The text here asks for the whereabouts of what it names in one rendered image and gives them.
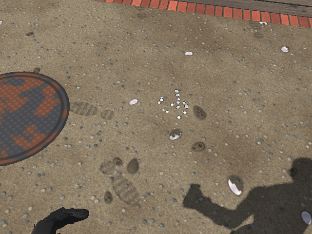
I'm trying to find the left robot hand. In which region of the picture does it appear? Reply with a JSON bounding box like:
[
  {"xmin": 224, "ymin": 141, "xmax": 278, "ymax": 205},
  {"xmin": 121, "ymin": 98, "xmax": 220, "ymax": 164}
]
[{"xmin": 31, "ymin": 207, "xmax": 90, "ymax": 234}]

